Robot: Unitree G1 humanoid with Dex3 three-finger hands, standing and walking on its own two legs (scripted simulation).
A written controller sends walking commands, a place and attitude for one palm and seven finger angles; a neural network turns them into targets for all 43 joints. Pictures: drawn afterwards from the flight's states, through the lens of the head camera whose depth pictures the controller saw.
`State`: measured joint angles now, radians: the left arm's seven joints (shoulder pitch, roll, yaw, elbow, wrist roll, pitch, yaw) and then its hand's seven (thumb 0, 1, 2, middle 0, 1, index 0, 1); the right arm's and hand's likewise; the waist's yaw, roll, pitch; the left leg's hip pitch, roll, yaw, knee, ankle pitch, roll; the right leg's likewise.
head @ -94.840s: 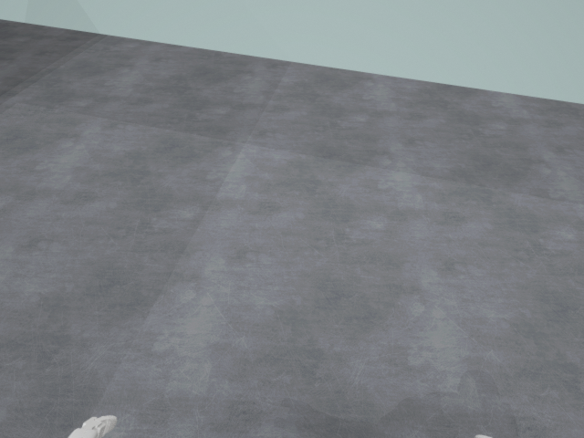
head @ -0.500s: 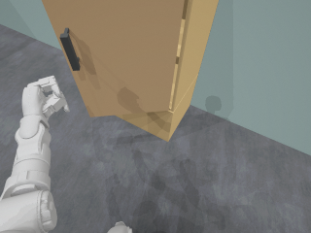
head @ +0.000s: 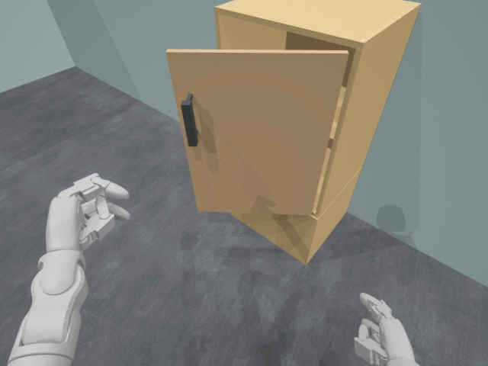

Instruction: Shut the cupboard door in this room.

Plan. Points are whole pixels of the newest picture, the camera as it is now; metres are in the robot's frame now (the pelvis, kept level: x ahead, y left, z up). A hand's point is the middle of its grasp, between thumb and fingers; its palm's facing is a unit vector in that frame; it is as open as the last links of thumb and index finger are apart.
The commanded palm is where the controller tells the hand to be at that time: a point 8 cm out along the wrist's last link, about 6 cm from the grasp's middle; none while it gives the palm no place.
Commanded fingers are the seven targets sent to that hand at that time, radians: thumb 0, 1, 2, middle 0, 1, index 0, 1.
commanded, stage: draw the hand back to the body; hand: left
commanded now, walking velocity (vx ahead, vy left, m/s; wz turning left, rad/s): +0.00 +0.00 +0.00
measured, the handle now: (191, 120) +0.70 +0.21 +0.04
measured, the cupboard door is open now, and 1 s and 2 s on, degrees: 37 37 37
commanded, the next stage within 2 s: step back with the hand held close in 0.76 s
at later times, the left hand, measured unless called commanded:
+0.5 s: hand (40, 260) +0.19 +0.26 +0.18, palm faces +0.47 -0.77 -0.43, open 6.9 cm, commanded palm +0.15 +0.29 +0.18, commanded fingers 0.00 0.90 0.90 -0.20 -0.30 -0.20 -0.30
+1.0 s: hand (65, 246) +0.22 +0.25 +0.17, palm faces +0.43 -0.78 -0.46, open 7.4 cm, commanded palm +0.16 +0.28 +0.18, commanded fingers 0.00 0.90 0.90 -0.20 -0.30 -0.20 -0.30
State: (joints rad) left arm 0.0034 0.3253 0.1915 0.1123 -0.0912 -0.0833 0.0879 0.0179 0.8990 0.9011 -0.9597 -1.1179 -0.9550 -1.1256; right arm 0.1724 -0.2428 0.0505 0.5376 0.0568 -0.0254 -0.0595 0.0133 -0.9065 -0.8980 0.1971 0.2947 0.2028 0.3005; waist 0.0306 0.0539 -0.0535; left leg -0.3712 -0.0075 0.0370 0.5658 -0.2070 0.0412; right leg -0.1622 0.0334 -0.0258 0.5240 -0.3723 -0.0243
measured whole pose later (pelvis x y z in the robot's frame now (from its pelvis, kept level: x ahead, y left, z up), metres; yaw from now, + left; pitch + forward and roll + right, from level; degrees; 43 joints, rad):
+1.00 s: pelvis +0.02 -0.02 +0.01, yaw +0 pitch -1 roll +0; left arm 0.46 0.38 0.38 -0.33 -0.08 -0.13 0.08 0.01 0.89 0.90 -0.21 -0.30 -0.21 -0.31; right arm 0.18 -0.25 0.01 0.60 0.02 -0.03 -0.06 0.02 -0.91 -0.90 0.20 0.29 0.20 0.30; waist 0.04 0.08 -0.03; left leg -0.28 0.01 0.02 0.50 -0.20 0.02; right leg -0.05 0.06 -0.03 0.40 -0.34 -0.05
